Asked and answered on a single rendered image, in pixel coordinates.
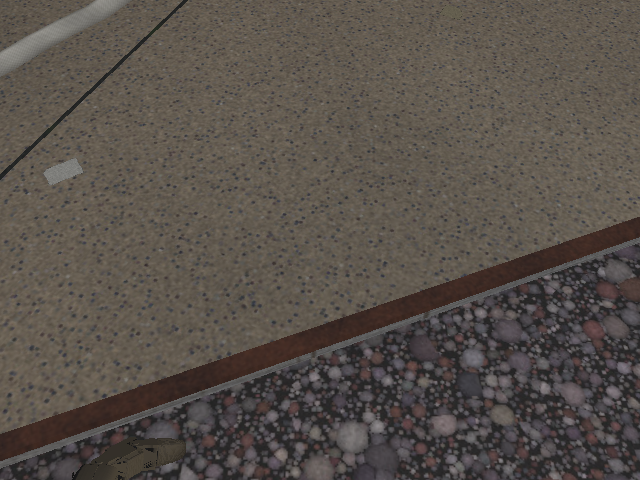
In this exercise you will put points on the left robot hand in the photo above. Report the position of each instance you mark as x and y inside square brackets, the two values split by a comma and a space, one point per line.
[131, 456]

